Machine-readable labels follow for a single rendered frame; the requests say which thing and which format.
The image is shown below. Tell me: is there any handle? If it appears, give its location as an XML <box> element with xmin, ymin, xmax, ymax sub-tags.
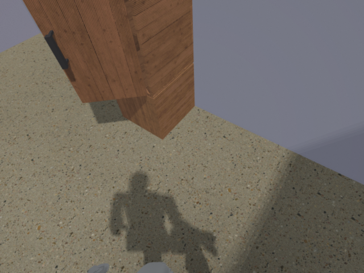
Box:
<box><xmin>44</xmin><ymin>30</ymin><xmax>69</xmax><ymax>69</ymax></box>

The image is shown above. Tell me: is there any cupboard door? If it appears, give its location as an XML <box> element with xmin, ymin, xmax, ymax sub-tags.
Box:
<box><xmin>23</xmin><ymin>0</ymin><xmax>147</xmax><ymax>103</ymax></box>

